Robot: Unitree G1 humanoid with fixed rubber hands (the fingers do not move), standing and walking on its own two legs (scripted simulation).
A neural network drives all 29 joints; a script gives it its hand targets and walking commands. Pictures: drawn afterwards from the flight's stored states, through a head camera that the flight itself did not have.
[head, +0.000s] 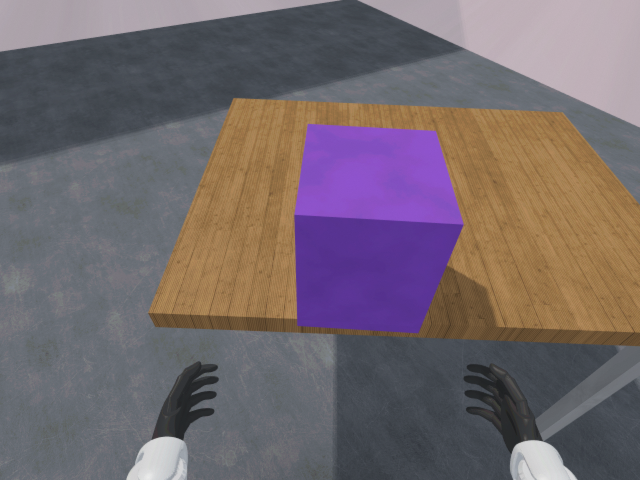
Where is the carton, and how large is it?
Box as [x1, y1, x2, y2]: [294, 124, 463, 332]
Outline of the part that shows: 308,124 294,214 297,325 418,332 463,224 435,131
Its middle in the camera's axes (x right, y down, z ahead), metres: +0.07 -0.01 +0.61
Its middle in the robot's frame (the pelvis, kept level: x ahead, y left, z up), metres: +0.47 -0.03 +0.04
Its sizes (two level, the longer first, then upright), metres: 0.210 0.200 0.250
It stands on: a table, 0.70 m high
